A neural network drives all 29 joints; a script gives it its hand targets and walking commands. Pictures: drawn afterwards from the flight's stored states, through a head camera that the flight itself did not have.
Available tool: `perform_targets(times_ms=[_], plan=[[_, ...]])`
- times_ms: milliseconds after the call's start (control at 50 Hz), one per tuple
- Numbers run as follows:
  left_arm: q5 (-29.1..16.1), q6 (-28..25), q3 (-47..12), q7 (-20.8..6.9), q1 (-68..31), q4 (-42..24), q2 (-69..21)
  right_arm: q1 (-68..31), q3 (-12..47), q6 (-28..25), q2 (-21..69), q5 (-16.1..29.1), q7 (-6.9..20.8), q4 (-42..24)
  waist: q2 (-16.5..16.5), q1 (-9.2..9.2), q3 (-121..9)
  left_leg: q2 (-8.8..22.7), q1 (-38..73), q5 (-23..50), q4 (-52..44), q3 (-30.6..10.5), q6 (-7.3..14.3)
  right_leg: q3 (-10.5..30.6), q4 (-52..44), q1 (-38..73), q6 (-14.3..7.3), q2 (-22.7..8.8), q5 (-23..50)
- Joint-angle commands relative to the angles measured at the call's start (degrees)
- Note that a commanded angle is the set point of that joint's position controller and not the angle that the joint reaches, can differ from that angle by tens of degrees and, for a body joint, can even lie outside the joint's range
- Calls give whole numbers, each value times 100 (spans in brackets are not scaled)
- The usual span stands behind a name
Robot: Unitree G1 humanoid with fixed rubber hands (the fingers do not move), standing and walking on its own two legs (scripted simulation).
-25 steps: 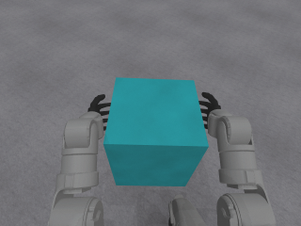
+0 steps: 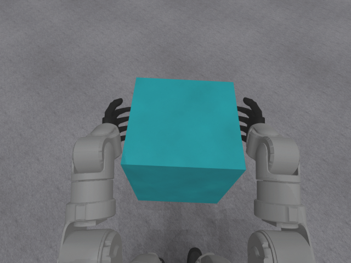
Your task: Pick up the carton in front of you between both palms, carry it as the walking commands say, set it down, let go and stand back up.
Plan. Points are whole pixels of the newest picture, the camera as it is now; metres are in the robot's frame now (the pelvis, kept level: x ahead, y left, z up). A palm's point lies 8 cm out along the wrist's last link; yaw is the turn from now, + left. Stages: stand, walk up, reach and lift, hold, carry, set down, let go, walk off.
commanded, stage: carry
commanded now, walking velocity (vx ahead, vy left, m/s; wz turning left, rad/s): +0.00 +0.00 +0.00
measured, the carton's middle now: (180, 147) +0.37 +0.03 -0.01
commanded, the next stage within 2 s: none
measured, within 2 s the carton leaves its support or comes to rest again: neither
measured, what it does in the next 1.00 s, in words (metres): steps on the spot: left foot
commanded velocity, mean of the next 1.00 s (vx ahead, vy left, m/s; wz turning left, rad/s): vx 0.00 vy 0.00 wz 0.00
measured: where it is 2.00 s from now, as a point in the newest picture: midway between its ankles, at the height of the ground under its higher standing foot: outside the picture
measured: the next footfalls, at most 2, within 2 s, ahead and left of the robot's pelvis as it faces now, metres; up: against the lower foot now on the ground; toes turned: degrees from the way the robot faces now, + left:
left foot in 0.02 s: +0.02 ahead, +0.12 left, +0.00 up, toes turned -1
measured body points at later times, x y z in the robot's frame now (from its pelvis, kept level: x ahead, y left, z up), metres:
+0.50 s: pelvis +0.03 +0.03 -0.01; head +0.00 +0.03 +0.44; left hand +0.38 +0.18 +0.11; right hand +0.39 -0.12 +0.12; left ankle -0.02 +0.12 -0.73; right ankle +0.03 -0.06 -0.73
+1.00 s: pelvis -0.01 +0.03 +0.00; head -0.05 +0.03 +0.45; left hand +0.34 +0.19 +0.12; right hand +0.34 -0.12 +0.13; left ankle -0.02 +0.12 -0.74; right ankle +0.03 -0.06 -0.74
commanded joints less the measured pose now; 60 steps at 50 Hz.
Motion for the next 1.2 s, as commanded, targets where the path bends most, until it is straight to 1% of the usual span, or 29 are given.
perform_targets(times_ms=[0,20,40,60,80,100,120,140,160,180,200,220,240,260,280,300,320,340,360,380,400,440,480,500,560,640,820,1020,1180], plan=[[-2619,-101,-4482,-1586,-3885,-884,-6283,-2997,4078,-183,5794,1741,1090,-489,-636,-181,-4579,170,1071,1608,-924,45,203,933,910,3375,-260,-1271,5918],[-2610,-101,-4539,-1574,-3966,-940,-6230,-3146,4146,-184,5717,1758,1131,-593,-149,-242,-4530,579,1852,3377,-380,-313,448,746,936,2418,-79,-1099,4325],[-2594,-76,-4572,-1550,-4026,-1039,-6216,-3257,4192,-176,5580,1781,1160,-670,565,-267,-4537,1045,2647,5483,292,-611,747,517,1031,1458,130,-856,2769],[-2542,-55,-4576,-1503,-4068,-1096,-6072,-3256,4253,-136,5529,1889,1198,-704,845,-362,-4382,1314,3008,6561,370,-768,927,435,1064,788,224,-679,1541],[-2485,-23,-4564,-1455,-4103,-1121,-5968,-3307,4286,-99,5464,2000,1231,-756,992,-441,-4225,1396,3083,6918,373,-825,1001,374,966,510,275,-578,881],[-2422,22,-4522,-1415,-4069,-1077,-5871,-3365,4314,-43,5414,2088,1259,-772,988,-463,-4043,1369,2968,6965,367,-807,1002,298,671,481,288,-516,522],[-2342,75,-4437,-1386,-3984,-961,-5761,-3407,4336,26,5363,2157,1287,-747,921,-443,-3885,1240,2676,6677,382,-694,921,230,442,750,264,-491,699],[-2252,137,-4328,-1369,-3856,-796,-5643,-3415,4329,100,5319,2212,1316,-658,715,-411,-3771,1071,2209,5944,388,-586,798,235,403,1207,222,-542,1368],[-2169,205,-4202,-1367,-3694,-580,-5547,-3379,4298,170,5298,2242,1339,-492,427,-372,-3723,884,1668,4840,433,-496,672,360,492,1749,127,-726,2533],[-2097,266,-4081,-1379,-3536,-348,-5481,-3339,4245,229,5303,2257,1360,-300,45,-332,-3727,686,1099,3585,505,-404,538,588,678,2317,-25,-1027,4003],[-2026,309,-3960,-1400,-3418,-116,-5458,-3351,4173,274,5338,2264,1378,-106,-301,-281,-3704,497,597,2397,507,-320,409,798,792,2762,-183,-1301,5208],[-1964,337,-3847,-1425,-3372,92,-5466,-3419,4088,303,5410,2276,1398,67,-546,-230,-3629,399,269,1529,279,-259,319,911,781,3035,-288,-1450,5830],[-1924,351,-3746,-1455,-3423,261,-5505,-3532,4005,320,5504,2281,1422,225,-657,-222,-3521,349,225,1028,-72,-199,288,915,743,3091,-300,-1489,5932],[-1919,355,-3671,-1484,-3558,369,-5569,-3683,3926,327,5601,2287,1449,349,-633,-240,-3421,347,473,1041,-331,-169,289,854,677,2907,-232,-1443,5620],[-1950,351,-3630,-1503,-3756,406,-5649,-3860,3860,331,5688,2310,1475,428,-501,-266,-3333,414,864,1551,-380,-192,311,778,625,2557,-126,-1344,4962],[-1975,350,-3581,-1505,-3905,457,-5719,-3972,3783,342,5761,2333,1497,538,-284,-304,-3281,547,1281,2429,-271,-262,364,676,609,2126,-7,-1203,4072],[-1983,354,-3521,-1493,-3994,513,-5774,-4009,3692,354,5814,2346,1514,674,-29,-353,-3267,750,1637,3511,-96,-385,451,552,631,1721,109,-1038,3153],[-1979,360,-3460,-1473,-4068,559,-5812,-4013,3596,363,5857,2353,1526,816,168,-391,-3260,944,1819,4357,-17,-501,546,470,634,1483,201,-897,2326],[-1976,371,-3405,-1454,-4149,595,-5847,-4028,3504,366,5893,2351,1533,932,294,-405,-3238,1057,1840,4751,-20,-569,605,433,601,1409,255,-826,1783],[-1982,385,-3354,-1441,-4240,629,-5881,-4062,3420,368,5925,2346,1534,1016,353,-396,-3210,1086,1758,4719,-36,-585,620,436,565,1456,269,-827,1592],[-2000,400,-3312,-1434,-4326,663,-5919,-4107,3347,370,5959,2338,1530,1073,358,-373,-3187,1057,1625,4381,-40,-567,604,473,558,1561,244,-877,1669],[-2058,409,-3280,-1426,-4514,663,-6017,-4249,3246,380,6028,2338,1517,1081,308,-344,-3165,944,1466,3410,-104,-516,547,589,582,1624,140,-1005,1790],[-2141,419,-3282,-1424,-4750,561,-6108,-4438,3206,384,6074,2343,1489,992,185,-345,-3060,867,1293,2417,-213,-508,550,685,432,1620,116,-1064,1583],[-2182,429,-3294,-1423,-4843,520,-6141,-4508,3196,394,6084,2339,1469,951,147,-351,-2977,836,1237,2047,-286,-519,554,725,355,1578,118,-1079,1371],[-2257,465,-3282,-1423,-4956,496,-6184,-4556,3143,438,6065,2288,1408,916,85,-362,-2837,777,1177,1399,-433,-550,568,802,154,1462,132,-1093,940],[-2258,512,-3196,-1442,-4900,626,-6176,-4498,3062,496,6026,2204,1366,1001,-16,-346,-2856,776,1124,1161,-507,-575,557,807,54,1475,170,-1088,816],[-2178,552,-3016,-1463,-4953,859,-6193,-4599,2938,536,6052,2162,1387,1199,41,-325,-2801,771,957,868,-661,-589,523,779,-78,1445,197,-1086,540],[-2153,596,-2966,-1428,-5026,819,-6189,-4708,2915,573,6089,2214,1401,1186,53,-317,-2837,764,895,765,-714,-591,513,776,-133,1468,202,-1083,462],[-2177,626,-2985,-1430,-5059,776,-6208,-4719,2915,604,6080,2207,1392,1141,30,-314,-2905,752,920,817,-675,-567,504,785,-128,1485,203,-1088,581]])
